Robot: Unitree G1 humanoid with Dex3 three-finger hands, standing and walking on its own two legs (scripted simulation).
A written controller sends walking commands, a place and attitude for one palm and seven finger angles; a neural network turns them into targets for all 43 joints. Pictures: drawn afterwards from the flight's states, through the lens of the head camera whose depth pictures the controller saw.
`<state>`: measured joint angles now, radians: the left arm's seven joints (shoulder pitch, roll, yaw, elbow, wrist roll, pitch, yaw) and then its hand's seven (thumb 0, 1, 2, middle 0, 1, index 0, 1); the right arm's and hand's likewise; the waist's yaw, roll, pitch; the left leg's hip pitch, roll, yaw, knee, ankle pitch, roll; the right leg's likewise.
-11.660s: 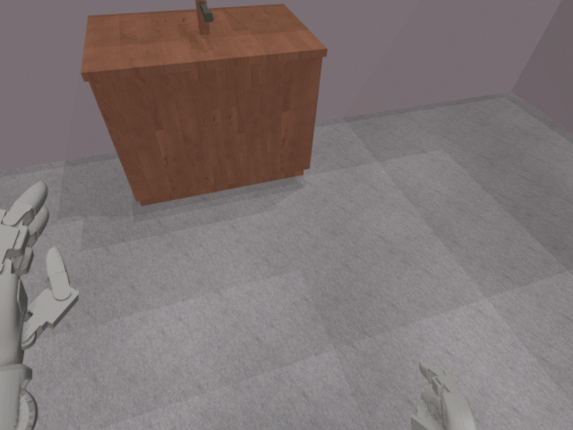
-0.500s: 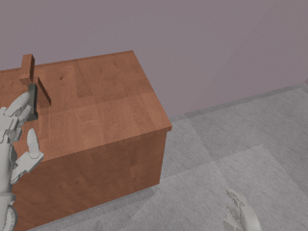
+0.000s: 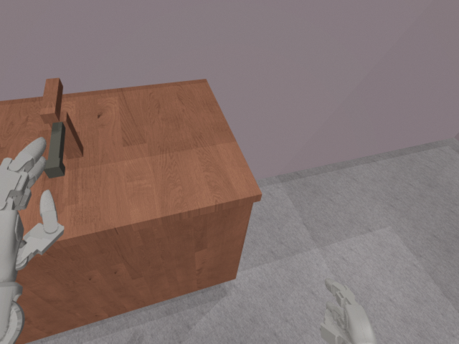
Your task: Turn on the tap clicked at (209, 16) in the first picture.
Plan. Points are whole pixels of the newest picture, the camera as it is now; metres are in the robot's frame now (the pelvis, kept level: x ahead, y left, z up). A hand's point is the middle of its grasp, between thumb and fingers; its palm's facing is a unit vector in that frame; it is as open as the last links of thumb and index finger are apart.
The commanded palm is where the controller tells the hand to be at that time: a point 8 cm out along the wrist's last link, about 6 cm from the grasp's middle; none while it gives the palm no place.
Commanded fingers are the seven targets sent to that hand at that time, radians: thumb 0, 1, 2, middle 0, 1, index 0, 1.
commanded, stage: come to a stop and stand still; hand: left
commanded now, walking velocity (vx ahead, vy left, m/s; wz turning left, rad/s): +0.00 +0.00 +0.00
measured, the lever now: (54, 168) +0.40 +0.39 +0.04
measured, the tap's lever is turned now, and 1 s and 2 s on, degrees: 0 0 0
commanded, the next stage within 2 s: look again from close up in 0.20 s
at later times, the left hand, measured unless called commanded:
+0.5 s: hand (55, 234) +0.21 +0.25 +0.15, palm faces +0.38 -0.85 -0.35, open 7.4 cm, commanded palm +0.15 +0.28 +0.17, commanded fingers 0.00 0.90 0.90 -0.20 -0.30 -0.20 -0.30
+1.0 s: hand (87, 263) +0.19 +0.21 +0.12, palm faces +0.39 -0.84 -0.38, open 7.4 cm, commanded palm +0.14 +0.26 +0.16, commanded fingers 0.00 0.90 0.90 -0.20 -0.30 -0.20 -0.30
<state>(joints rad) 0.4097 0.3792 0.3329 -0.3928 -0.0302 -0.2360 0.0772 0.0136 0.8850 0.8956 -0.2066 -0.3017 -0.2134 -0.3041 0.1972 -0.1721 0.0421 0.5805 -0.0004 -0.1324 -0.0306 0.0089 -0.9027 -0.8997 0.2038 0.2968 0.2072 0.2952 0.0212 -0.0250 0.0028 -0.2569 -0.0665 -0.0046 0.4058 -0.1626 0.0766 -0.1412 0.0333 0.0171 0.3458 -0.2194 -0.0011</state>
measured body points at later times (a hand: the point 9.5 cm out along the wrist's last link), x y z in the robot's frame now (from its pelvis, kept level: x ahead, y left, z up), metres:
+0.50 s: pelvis +0.00 +0.00 +0.00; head +0.00 +0.01 +0.45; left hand +0.18 +0.29 +0.17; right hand +0.18 -0.22 -0.07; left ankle +0.03 +0.06 -0.74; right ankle -0.02 -0.12 -0.74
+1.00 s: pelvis -0.01 -0.05 -0.02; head +0.00 -0.05 +0.43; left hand +0.16 +0.25 +0.14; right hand +0.18 -0.27 -0.10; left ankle +0.03 +0.06 -0.74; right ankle -0.02 -0.12 -0.74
